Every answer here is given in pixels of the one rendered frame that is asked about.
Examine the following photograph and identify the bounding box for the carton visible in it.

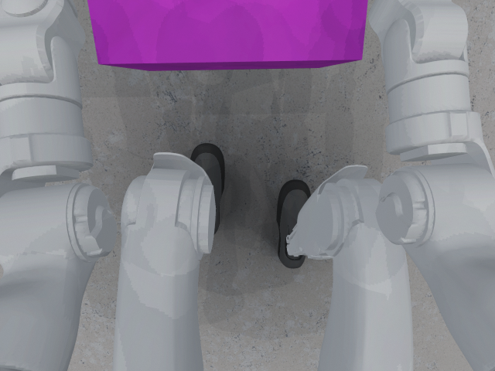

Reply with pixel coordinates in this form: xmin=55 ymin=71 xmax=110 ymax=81
xmin=87 ymin=0 xmax=368 ymax=71

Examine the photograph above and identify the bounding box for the robot left foot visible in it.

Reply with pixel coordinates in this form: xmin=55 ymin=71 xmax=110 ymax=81
xmin=190 ymin=143 xmax=225 ymax=234

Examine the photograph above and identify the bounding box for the right robot forearm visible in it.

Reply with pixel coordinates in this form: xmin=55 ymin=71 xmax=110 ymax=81
xmin=368 ymin=0 xmax=495 ymax=178

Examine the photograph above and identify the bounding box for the robot left upper arm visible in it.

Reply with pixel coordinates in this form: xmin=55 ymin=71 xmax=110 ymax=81
xmin=0 ymin=182 xmax=117 ymax=371

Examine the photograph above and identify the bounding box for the left robot forearm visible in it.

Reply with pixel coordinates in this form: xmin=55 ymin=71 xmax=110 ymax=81
xmin=0 ymin=0 xmax=94 ymax=198

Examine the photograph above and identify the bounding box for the left robot shin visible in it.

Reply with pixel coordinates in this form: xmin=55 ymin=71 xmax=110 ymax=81
xmin=121 ymin=152 xmax=212 ymax=235

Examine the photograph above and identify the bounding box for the robot right upper arm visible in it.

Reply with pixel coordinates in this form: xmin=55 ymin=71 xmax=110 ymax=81
xmin=375 ymin=163 xmax=495 ymax=371

